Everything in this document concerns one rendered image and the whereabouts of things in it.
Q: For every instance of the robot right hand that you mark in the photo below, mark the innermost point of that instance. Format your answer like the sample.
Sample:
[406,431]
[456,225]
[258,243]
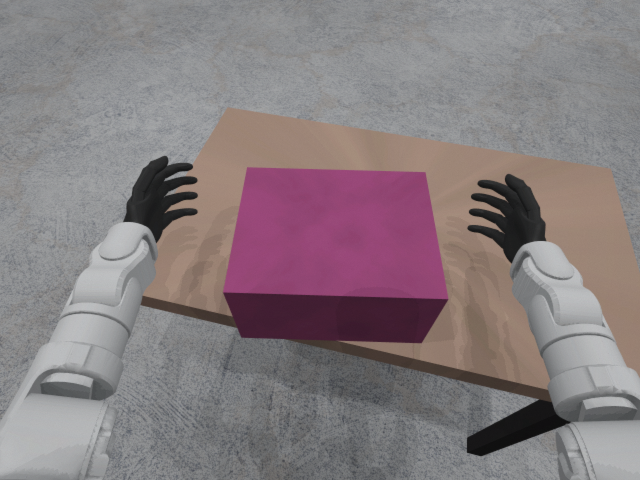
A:
[522,223]

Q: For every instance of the right robot upper arm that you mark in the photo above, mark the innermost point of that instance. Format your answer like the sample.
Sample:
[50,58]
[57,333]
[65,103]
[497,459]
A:
[599,450]

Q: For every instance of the robot right forearm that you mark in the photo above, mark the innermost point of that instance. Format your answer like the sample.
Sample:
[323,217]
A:
[589,380]

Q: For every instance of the robot left hand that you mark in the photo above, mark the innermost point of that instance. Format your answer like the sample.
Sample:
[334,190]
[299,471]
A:
[148,203]

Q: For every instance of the table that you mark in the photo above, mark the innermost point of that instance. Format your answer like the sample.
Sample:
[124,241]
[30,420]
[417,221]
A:
[482,335]

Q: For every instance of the left robot upper arm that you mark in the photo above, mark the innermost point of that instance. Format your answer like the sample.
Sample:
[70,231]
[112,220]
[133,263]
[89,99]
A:
[58,438]

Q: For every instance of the robot left forearm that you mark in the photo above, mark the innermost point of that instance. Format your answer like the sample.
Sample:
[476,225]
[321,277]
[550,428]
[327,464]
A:
[83,356]

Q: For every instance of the carton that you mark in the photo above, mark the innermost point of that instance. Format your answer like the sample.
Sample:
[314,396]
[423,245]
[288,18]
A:
[339,255]

